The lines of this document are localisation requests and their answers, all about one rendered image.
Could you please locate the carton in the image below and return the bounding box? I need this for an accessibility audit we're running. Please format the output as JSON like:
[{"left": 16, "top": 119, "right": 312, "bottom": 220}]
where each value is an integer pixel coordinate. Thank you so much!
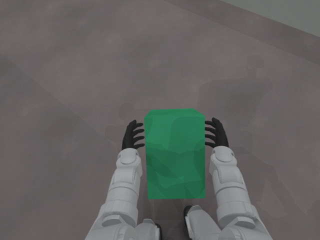
[{"left": 144, "top": 108, "right": 205, "bottom": 199}]

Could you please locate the robot left hand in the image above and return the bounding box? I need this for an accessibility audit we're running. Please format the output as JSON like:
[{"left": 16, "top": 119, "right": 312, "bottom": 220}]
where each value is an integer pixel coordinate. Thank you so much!
[{"left": 121, "top": 120, "right": 145, "bottom": 150}]

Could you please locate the robot right forearm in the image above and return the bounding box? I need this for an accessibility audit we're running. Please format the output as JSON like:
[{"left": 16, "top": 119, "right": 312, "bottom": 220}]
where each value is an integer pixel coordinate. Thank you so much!
[{"left": 209, "top": 146, "right": 272, "bottom": 238}]

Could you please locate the robot left shin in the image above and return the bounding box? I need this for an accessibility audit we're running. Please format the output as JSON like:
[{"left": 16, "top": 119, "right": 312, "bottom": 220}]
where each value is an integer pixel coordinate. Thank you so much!
[{"left": 142, "top": 219, "right": 155, "bottom": 225}]

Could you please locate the right robot upper arm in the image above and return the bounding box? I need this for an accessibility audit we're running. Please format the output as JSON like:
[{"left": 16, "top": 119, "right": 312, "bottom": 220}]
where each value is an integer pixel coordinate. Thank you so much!
[{"left": 218, "top": 225, "right": 273, "bottom": 240}]

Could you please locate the right robot thigh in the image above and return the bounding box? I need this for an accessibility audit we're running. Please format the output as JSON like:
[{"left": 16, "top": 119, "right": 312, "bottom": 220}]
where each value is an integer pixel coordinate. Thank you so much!
[{"left": 185, "top": 209, "right": 221, "bottom": 240}]

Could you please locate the left robot upper arm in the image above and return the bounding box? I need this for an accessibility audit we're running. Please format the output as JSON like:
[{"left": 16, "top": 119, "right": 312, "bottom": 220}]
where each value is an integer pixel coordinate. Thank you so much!
[{"left": 85, "top": 223, "right": 139, "bottom": 240}]

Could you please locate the robot right hand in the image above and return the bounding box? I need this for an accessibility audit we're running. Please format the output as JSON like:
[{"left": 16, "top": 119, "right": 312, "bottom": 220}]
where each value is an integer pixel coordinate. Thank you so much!
[{"left": 205, "top": 117, "right": 229, "bottom": 148}]

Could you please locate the robot left forearm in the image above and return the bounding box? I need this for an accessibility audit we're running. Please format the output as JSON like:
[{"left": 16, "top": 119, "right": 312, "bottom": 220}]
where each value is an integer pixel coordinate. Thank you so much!
[{"left": 88, "top": 148, "right": 143, "bottom": 234}]

